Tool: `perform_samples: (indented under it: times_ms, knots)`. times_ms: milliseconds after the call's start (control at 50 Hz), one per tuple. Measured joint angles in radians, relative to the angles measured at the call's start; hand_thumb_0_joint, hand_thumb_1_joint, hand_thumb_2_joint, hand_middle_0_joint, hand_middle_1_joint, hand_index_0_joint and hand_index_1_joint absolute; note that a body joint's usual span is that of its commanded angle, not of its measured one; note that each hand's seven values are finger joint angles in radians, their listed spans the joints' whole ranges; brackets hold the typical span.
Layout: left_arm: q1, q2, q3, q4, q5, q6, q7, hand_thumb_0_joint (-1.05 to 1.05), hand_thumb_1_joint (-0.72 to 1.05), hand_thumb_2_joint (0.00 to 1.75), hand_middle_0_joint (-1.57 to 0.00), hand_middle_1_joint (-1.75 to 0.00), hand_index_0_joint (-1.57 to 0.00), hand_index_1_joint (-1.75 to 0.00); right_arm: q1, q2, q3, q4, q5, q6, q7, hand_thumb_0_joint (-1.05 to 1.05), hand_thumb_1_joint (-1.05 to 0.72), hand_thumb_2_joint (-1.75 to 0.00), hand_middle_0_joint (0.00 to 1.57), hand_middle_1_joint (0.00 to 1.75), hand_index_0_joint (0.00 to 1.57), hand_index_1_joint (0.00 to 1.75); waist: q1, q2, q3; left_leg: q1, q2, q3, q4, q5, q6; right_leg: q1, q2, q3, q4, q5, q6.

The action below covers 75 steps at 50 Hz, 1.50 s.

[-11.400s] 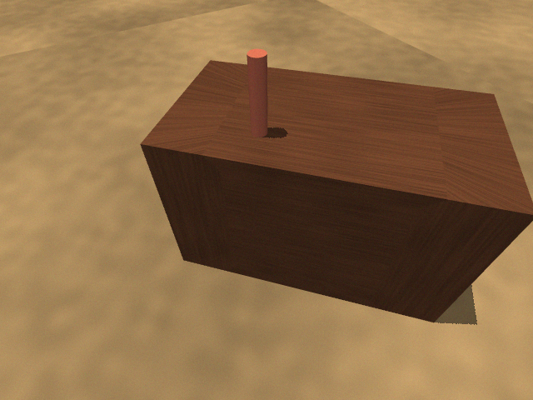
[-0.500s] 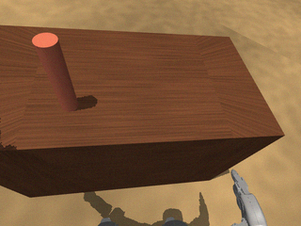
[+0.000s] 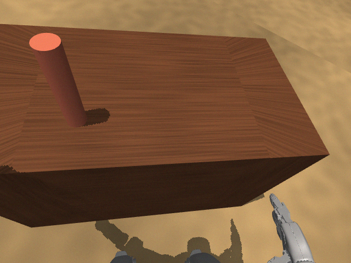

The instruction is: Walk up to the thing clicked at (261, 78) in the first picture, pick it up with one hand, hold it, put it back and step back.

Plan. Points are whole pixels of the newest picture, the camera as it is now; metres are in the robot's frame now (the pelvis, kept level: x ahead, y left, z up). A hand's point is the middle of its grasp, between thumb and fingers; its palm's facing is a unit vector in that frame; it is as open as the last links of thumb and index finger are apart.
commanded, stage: approach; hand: left
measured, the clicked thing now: (64, 88) +0.51 +0.21 +0.06
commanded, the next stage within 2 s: close in in 0.32 s
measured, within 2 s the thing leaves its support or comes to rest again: neither
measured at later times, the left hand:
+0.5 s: hand (44, 118) +0.47 +0.27 +0.01, palm faces +0.08 -0.99 +0.08, open 17.6 cm
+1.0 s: hand (64, 115) +0.48 +0.22 +0.00, palm faces +0.17 -0.99 +0.01, open 17.2 cm
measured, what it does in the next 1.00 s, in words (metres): stands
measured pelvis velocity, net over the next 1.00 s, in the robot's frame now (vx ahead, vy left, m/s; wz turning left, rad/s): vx -0.02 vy -0.01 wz -0.01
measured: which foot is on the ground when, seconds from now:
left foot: down 0.00-1.00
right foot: down 0.00-1.00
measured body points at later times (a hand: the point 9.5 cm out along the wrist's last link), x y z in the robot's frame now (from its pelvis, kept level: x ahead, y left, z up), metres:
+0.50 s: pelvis -0.02 +0.00 -0.03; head +0.12 +0.07 +0.39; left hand +0.46 +0.32 +0.00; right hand +0.14 -0.26 -0.02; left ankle +0.01 +0.12 -0.67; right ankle -0.01 -0.16 -0.67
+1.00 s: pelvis -0.02 -0.01 -0.03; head +0.12 +0.04 +0.39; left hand +0.47 +0.28 +0.00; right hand +0.15 -0.26 -0.03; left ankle +0.01 +0.12 -0.67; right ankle -0.01 -0.16 -0.67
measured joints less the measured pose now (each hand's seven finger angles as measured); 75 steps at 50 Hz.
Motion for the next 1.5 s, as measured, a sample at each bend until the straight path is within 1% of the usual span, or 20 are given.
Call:
perform_samples:
  times_ms: [40, 80, 160, 240, 300, 380, 460, 560, 640, 700, 840, 920, 980, 1060, 1160, 1240, 1300, 1360, 1420, 1500]
  knots:
    - [0.0, 0.001, 0.002, -0.001, 0.005, -0.002, 0.006, -0.01, -0.58, 0.09, -0.06, -0.05, -0.04, -0.06, 0.004, -0.002, -0.001, -0.011, 0.001, 0.004, -0.001, -0.01, 0.53, -0.06, 0.06, 0.05, 0.05, 0.06, -0.001, 0.0, 0.0, 0.005, 0.0, 0.001, -0.003, 0.002, -0.001, 0.005, 0.0, 0.0, -0.002, 0.001, -0.001]
    - [-0.005, 0.006, -0.008, 0.011, 0.007, -0.003, 0.012, -0.01, -0.57, 0.09, -0.06, -0.05, -0.04, -0.06, 0.006, -0.002, 0.003, -0.018, 0.003, 0.003, -0.003, -0.01, 0.53, -0.06, 0.06, 0.05, 0.05, 0.06, -0.002, -0.001, -0.003, 0.009, 0.0, 0.001, -0.006, 0.004, 0.0, 0.008, -0.001, 0.0, -0.004, 0.003, -0.001]
    - [-0.024, 0.006, -0.055, 0.049, -0.005, -0.013, 0.009, -0.01, -0.56, 0.08, -0.06, -0.05, -0.04, -0.07, 0.0, 0.006, 0.013, -0.006, 0.005, 0.0, -0.001, -0.01, 0.54, -0.06, 0.06, 0.05, 0.05, 0.06, 0.0, 0.0, -0.011, -0.005, -0.004, -0.002, 0.0, 0.006, 0.0, -0.006, -0.003, -0.002, 0.007, 0.002, -0.001]
    - [-0.043, -0.034, -0.113, 0.073, -0.021, -0.037, 0.008, -0.01, -0.57, 0.08, -0.06, -0.05, -0.03, -0.07, -0.01, 0.014, 0.028, -0.024, 0.003, 0.0, 0.006, -0.01, 0.55, -0.05, 0.06, 0.05, 0.05, 0.06, 0.004, 0.004, -0.004, -0.039, -0.009, -0.005, 0.022, 0.007, 0.001, -0.041, -0.007, -0.004, 0.034, -0.003, -0.001]
    - [-0.051, -0.085, -0.143, 0.078, -0.025, -0.057, 0.028, -0.01, -0.57, 0.08, -0.05, -0.05, -0.03, -0.07, -0.013, 0.014, 0.029, -0.06, -0.003, -0.002, 0.013, -0.01, 0.56, -0.05, 0.06, 0.05, 0.05, 0.06, 0.0, 0.005, 0.006, -0.072, -0.012, -0.005, 0.044, 0.006, 0.002, -0.075, -0.009, -0.003, 0.06, -0.007, 0.0]
    - [-0.059, -0.171, -0.164, 0.048, -0.022, -0.089, 0.081, -0.01, -0.58, 0.08, -0.05, -0.05, -0.03, -0.07, -0.006, 0.005, 0.016, -0.112, -0.012, 0.001, 0.02, -0.01, 0.57, -0.05, 0.06, 0.05, 0.06, 0.06, -0.02, -0.007, 0.021, -0.117, -0.011, -0.003, 0.075, 0.001, 0.001, -0.123, -0.008, 0.001, 0.097, -0.013, 0.001]
    - [-0.075, -0.245, -0.184, -0.012, 0.003, -0.128, 0.153, -0.01, -0.58, 0.08, -0.05, -0.05, -0.03, -0.07, 0.007, -0.007, 0.0, -0.155, -0.027, 0.012, 0.028, -0.01, 0.56, -0.05, 0.06, 0.05, 0.06, 0.06, -0.056, -0.025, 0.031, -0.159, -0.005, -0.005, 0.108, -0.006, -0.002, -0.166, -0.001, 0.001, 0.13, -0.02, 0.0]
    - [-0.12, -0.279, -0.18, -0.021, 0.049, -0.158, 0.267, -0.01, -0.56, 0.08, -0.06, -0.05, -0.04, -0.06, 0.017, -0.012, -0.033, -0.192, -0.045, 0.039, 0.042, -0.01, 0.56, -0.05, 0.06, 0.05, 0.06, 0.06, -0.105, -0.03, 0.03, -0.198, 0.007, -0.006, 0.142, -0.019, -0.004, -0.206, 0.012, 0.004, 0.158, -0.025, -0.002]
    - [-0.123, -0.296, -0.164, -0.052, 0.078, -0.17, 0.347, -0.01, -0.54, 0.07, -0.06, -0.04, -0.05, -0.05, 0.022, -0.003, -0.059, -0.194, -0.055, 0.078, 0.052, -0.01, 0.55, -0.05, 0.06, 0.05, 0.05, 0.06, -0.112, -0.01, 0.023, -0.211, 0.017, 0.003, 0.155, -0.029, -0.003, -0.225, 0.02, 0.014, 0.169, -0.029, -0.002]
    - [-0.106, -0.298, -0.165, -0.048, 0.084, -0.178, 0.382, -0.01, -0.51, 0.06, -0.06, -0.04, -0.05, -0.05, 0.028, 0.009, -0.06, -0.201, -0.055, 0.11, 0.058, -0.01, 0.55, -0.05, 0.06, 0.05, 0.05, 0.06, -0.102, 0.014, 0.013, -0.207, 0.019, 0.012, 0.156, -0.036, -0.001, -0.225, 0.022, 0.022, 0.171, -0.033, 0.001]
    - [-0.094, -0.345, -0.209, -0.007, 0.049, -0.178, 0.376, -0.01, -0.5, 0.04, -0.06, -0.03, -0.06, -0.03, 0.02, 0.037, -0.03, -0.212, -0.043, 0.141, 0.068, -0.01, 0.54, -0.05, 0.06, 0.05, 0.05, 0.06, -0.05, 0.039, -0.013, -0.196, 0.011, 0.018, 0.154, -0.042, 0.0, -0.221, 0.013, 0.027, 0.184, -0.048, 0.003]
    - [-0.091, -0.379, -0.23, -0.014, 0.044, -0.188, 0.389, -0.01, -0.48, 0.03, -0.05, -0.03, -0.05, -0.02, 0.023, 0.034, -0.028, -0.243, -0.04, 0.13, 0.074, -0.01, 0.54, -0.05, 0.06, 0.05, 0.06, 0.06, -0.038, 0.026, -0.01, -0.198, 0.004, 0.012, 0.156, -0.041, -0.004, -0.224, 0.007, 0.021, 0.197, -0.056, -0.002]
    - [-0.086, -0.394, -0.251, -0.042, 0.056, -0.194, 0.407, -0.01, -0.46, 0.03, -0.05, -0.02, -0.05, -0.01, 0.035, 0.025, -0.038, -0.261, -0.041, 0.131, 0.079, -0.01, 0.55, -0.05, 0.06, 0.05, 0.06, 0.06, -0.043, 0.011, 0.0, -0.201, 0.001, 0.006, 0.159, -0.039, -0.009, -0.226, 0.004, 0.015, 0.204, -0.059, -0.006]
    - [-0.094, -0.402, -0.269, -0.078, 0.071, -0.2, 0.429, -0.01, -0.45, 0.04, -0.05, -0.02, -0.05, -0.01, 0.05, 0.014, -0.048, -0.283, -0.043, 0.138, 0.078, -0.01, 0.55, -0.05, 0.06, 0.05, 0.06, 0.06, -0.062, -0.007, 0.014, -0.203, 0.002, -0.003, 0.16, -0.036, -0.016, -0.226, 0.007, 0.006, 0.207, -0.059, -0.012]
    - [-0.137, -0.388, -0.269, -0.043, 0.093, -0.205, 0.464, -0.01, -0.49, 0.05, -0.07, -0.01, -0.06, -0.01, 0.035, 0.01, -0.064, -0.262, -0.053, 0.146, 0.081, -0.01, 0.55, -0.05, 0.06, 0.05, 0.06, 0.06, -0.088, 0.0, 0.014, -0.22, 0.009, -0.011, 0.169, -0.037, -0.019, -0.24, 0.014, -0.001, 0.209, -0.056, -0.015]
    - [-0.151, -0.384, -0.256, -0.026, 0.103, -0.21, 0.48, -0.01, -0.52, 0.05, -0.09, -0.01, -0.08, -0.02, 0.021, 0.019, -0.067, -0.255, -0.055, 0.17, 0.085, -0.01, 0.54, -0.05, 0.06, 0.05, 0.05, 0.06, -0.093, 0.019, 0.013, -0.234, 0.011, -0.006, 0.177, -0.04, -0.016, -0.257, 0.016, 0.006, 0.217, -0.057, -0.012]
    - [-0.159, -0.369, -0.236, 0.002, 0.11, -0.216, 0.485, -0.01, -0.51, 0.05, -0.15, -0.05, -0.14, -0.05, 0.014, 0.027, -0.055, -0.268, -0.054, 0.182, 0.089, -0.01, 0.54, -0.05, 0.06, 0.05, 0.05, 0.06, -0.095, 0.028, 0.011, -0.24, 0.012, 0.001, 0.18, -0.042, -0.014, -0.266, 0.017, 0.013, 0.222, -0.059, -0.01]
    - [-0.176, -0.356, -0.223, 0.024, 0.104, -0.22, 0.488, -0.01, -0.49, 0.08, -0.23, -0.11, -0.22, -0.11, 0.011, 0.032, -0.047, -0.279, -0.052, 0.186, 0.089, -0.01, 0.54, -0.05, 0.06, 0.05, 0.05, 0.06, -0.094, 0.029, 0.008, -0.248, 0.011, 0.006, 0.183, -0.044, -0.012, -0.277, 0.015, 0.017, 0.228, -0.061, -0.008]
    - [-0.194, -0.346, -0.23, 0.04, 0.102, -0.23, 0.484, -0.01, -0.45, 0.11, -0.31, -0.18, -0.31, -0.17, 0.013, 0.031, -0.044, -0.294, -0.051, 0.185, 0.09, -0.01, 0.53, -0.05, 0.06, 0.05, 0.05, 0.06, -0.094, 0.023, 0.004, -0.259, 0.009, 0.007, 0.187, -0.046, -0.012, -0.289, 0.013, 0.018, 0.236, -0.064, -0.009]
    - [-0.197, -0.351, -0.249, 0.024, 0.105, -0.227, 0.474, -0.01, -0.37, 0.17, -0.42, -0.27, -0.42, -0.26, 0.024, 0.025, -0.042, -0.315, -0.051, 0.184, 0.093, -0.01, 0.53, -0.05, 0.06, 0.05, 0.05, 0.06, -0.098, 0.016, 0.0, -0.267, 0.008, 0.002, 0.193, -0.048, -0.014, -0.295, 0.013, 0.014, 0.24, -0.068, -0.009]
